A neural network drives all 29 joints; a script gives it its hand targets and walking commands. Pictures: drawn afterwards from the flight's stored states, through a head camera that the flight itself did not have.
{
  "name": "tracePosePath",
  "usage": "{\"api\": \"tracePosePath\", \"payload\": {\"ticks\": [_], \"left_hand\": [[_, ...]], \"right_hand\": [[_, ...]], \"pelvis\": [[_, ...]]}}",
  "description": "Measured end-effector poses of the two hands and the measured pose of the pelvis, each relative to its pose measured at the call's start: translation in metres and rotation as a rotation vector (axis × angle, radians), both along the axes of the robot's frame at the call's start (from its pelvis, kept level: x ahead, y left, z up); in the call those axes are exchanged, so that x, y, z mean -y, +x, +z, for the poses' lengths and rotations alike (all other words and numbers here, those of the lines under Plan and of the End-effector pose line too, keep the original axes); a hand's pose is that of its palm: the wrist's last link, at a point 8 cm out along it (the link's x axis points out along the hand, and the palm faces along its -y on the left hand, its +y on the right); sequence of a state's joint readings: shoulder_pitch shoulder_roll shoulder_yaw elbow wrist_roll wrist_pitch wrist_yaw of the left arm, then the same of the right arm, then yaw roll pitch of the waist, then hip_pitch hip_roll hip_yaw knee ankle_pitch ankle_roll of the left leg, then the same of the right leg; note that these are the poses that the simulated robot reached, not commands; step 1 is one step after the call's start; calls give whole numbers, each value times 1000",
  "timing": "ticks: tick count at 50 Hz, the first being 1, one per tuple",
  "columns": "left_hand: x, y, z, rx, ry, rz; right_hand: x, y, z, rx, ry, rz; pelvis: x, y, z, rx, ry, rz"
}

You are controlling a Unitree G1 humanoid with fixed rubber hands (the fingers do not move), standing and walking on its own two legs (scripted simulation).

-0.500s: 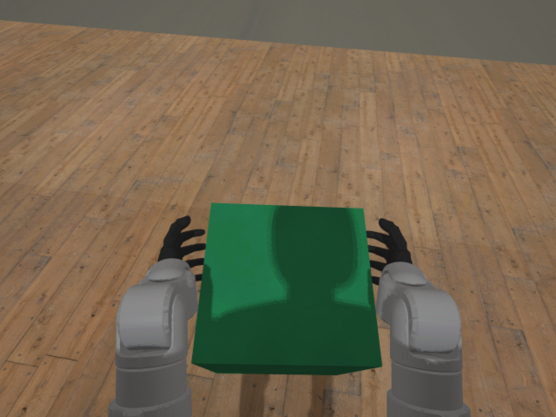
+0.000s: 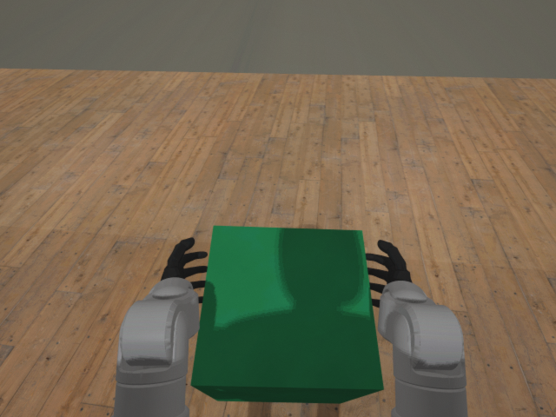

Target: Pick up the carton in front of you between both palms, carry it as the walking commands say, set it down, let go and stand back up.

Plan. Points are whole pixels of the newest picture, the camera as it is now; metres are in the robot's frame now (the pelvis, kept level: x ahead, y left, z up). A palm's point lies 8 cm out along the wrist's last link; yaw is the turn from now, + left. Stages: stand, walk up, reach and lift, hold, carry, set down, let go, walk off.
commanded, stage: carry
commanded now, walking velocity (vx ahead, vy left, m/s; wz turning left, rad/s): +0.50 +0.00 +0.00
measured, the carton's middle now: (283, 323) +0.28 +0.00 +0.00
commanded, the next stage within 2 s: none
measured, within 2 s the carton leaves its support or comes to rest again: neither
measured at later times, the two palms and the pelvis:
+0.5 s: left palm (199, 158) +0.56 +0.16 +0.12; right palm (347, 152) +0.56 -0.13 +0.12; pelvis +0.31 +0.02 +0.01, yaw -1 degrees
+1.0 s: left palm (217, 86) +0.90 +0.16 +0.12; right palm (325, 85) +0.90 -0.13 +0.11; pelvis +0.64 +0.02 +0.00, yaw +1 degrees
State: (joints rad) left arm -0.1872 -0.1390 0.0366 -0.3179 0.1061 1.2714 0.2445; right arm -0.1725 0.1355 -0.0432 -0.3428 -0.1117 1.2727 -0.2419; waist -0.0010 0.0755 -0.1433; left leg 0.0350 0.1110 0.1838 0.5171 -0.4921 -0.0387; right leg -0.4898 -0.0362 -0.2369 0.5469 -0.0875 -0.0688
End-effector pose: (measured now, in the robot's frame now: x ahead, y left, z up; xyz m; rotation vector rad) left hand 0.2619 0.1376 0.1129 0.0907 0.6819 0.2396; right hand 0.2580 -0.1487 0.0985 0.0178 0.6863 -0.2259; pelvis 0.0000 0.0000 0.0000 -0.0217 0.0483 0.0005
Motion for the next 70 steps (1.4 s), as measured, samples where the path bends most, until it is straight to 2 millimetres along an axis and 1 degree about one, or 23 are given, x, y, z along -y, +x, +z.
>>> {"api": "tracePosePath", "payload": {"ticks": [3,6,11,15,18,22,24,26,27,30,34,39,42,44,47,50,52,56,59,62,64,68,70], "left_hand": [[5,30,-13,-78,1,27],[5,54,-15,-111,-4,57],[2,103,-4,-68,-37,80],[4,150,7,-31,-50,52],[4,192,15,5,-55,18],[-5,253,17,53,-55,-8],[-13,285,10,63,-61,-12],[-24,318,-3,52,-65,-3],[-29,333,-9,33,-67,3],[-36,368,-15,-38,-68,-6],[-39,417,-7,-68,-67,-34],[-43,480,7,-14,-72,-26],[-44,519,16,36,-79,-5],[-42,545,19,56,-80,4],[-34,590,19,68,-74,6],[-24,639,6,58,-50,16],[-17,667,-1,24,-53,2],[-22,707,-8,-55,-48,40],[-29,740,-3,-60,-49,60],[-35,779,4,-22,-50,60],[-40,808,7,2,-54,50],[-50,871,8,72,-73,18],[-50,899,6,49,-85,4]], "right_hand": [[5,36,-14,-75,1,23],[5,70,-15,-108,2,52],[3,126,3,-63,-24,86],[6,170,14,-24,-26,68],[6,204,22,13,-21,35],[-2,257,29,63,-25,2],[-11,288,25,72,-37,-2],[-23,320,17,59,-54,3],[-27,334,13,38,-56,6],[-35,366,4,-37,-58,-9],[-38,407,9,-73,-46,-30],[-41,469,29,-19,-54,-21],[-42,513,41,31,-56,4],[-40,544,42,48,-56,14],[-32,592,31,47,-57,16],[-22,641,14,41,-30,18],[-23,672,6,19,7,42],[-28,723,0,-61,4,81],[-34,761,5,-65,-4,105],[-41,802,14,-27,-10,108],[-45,829,18,-2,-13,99],[-54,883,22,66,-22,62],[-54,904,21,43,-34,45]], "pelvis": [[12,27,7,-16,16,28],[19,52,18,-19,32,36],[25,103,31,-27,47,31],[21,152,35,-29,50,21],[14,194,33,-30,46,13],[-1,255,22,-31,33,2],[-10,289,13,-30,24,-3],[-19,320,3,-24,31,-14],[-24,333,2,-24,36,-19],[-35,363,10,-29,9,-36],[-44,406,27,-35,-15,-41],[-44,467,36,-33,-27,-26],[-39,510,34,-31,-25,-19],[-35,541,30,-30,-19,-17],[-27,590,19,-26,-6,-4],[-17,640,4,-14,-9,17],[-12,666,4,-15,-19,35],[-8,708,17,-26,5,47],[-9,743,26,-35,20,44],[-15,783,29,-36,27,38],[-22,813,27,-33,31,33],[-40,871,12,-12,29,-5],[-44,894,15,-15,35,-20]]}}
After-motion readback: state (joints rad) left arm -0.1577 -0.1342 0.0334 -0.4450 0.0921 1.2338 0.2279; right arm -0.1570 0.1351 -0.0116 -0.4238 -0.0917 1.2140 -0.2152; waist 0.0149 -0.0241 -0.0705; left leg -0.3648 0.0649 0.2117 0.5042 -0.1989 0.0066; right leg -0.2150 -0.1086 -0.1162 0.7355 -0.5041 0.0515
